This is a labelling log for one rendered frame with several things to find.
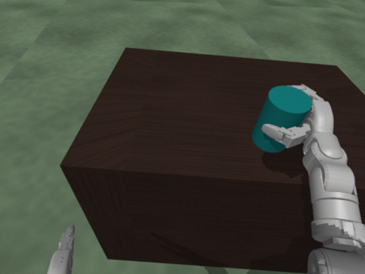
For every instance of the right robot hand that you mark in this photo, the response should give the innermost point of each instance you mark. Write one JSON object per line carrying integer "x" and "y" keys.
{"x": 318, "y": 119}

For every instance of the can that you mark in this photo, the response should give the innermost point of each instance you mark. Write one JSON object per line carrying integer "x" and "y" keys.
{"x": 285, "y": 106}

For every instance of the left robot hand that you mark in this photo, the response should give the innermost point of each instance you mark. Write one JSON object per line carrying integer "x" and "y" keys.
{"x": 62, "y": 260}

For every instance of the right robot arm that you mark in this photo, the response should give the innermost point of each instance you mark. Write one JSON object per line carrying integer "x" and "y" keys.
{"x": 337, "y": 222}

